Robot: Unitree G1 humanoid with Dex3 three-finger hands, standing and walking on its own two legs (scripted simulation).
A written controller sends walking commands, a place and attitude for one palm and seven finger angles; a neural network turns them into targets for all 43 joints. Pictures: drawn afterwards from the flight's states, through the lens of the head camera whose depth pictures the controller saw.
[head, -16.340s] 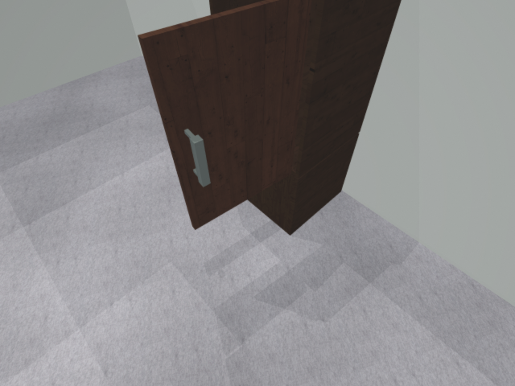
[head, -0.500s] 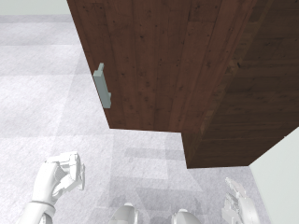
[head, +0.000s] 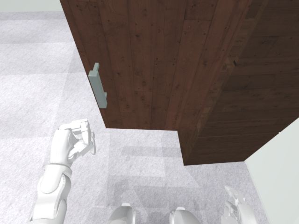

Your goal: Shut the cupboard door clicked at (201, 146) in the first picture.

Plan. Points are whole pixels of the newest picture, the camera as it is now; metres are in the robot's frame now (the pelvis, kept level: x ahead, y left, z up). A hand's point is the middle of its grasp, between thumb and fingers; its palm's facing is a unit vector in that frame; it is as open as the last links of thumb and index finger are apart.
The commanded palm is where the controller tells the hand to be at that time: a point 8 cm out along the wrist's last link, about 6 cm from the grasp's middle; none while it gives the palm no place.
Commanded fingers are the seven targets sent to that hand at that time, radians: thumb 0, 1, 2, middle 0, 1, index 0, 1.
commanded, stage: bring the fist close to the handle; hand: left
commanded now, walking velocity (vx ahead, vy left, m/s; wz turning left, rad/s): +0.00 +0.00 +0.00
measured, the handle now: (100, 86) +0.50 +0.18 +0.05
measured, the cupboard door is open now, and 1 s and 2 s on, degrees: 84 84 72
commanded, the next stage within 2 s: push the door shut along its arc in 0.92 s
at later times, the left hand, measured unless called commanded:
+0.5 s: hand (112, 116) +0.39 +0.12 +0.05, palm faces -0.03 -1.00 -0.04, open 3.1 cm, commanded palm +0.38 +0.18 +0.05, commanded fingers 0.00 0.90 0.90 -1.30 -1.50 -1.30 -1.50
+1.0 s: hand (109, 113) +0.39 +0.13 +0.06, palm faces +0.01 -1.00 -0.04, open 3.1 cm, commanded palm +0.37 +0.18 +0.05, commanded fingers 0.00 0.90 0.90 -1.30 -1.50 -1.30 -1.50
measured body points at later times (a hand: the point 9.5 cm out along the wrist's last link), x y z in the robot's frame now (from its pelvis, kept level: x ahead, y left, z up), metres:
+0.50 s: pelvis +0.00 +0.00 +0.00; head +0.09 -0.01 +0.45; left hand +0.39 +0.18 +0.05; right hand +0.13 -0.25 -0.11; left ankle +0.03 +0.10 -0.65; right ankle +0.02 -0.11 -0.65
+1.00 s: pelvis +0.00 -0.02 +0.00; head +0.08 -0.02 +0.45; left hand +0.39 +0.18 +0.06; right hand +0.10 -0.28 -0.11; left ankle +0.03 +0.10 -0.65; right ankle +0.02 -0.11 -0.65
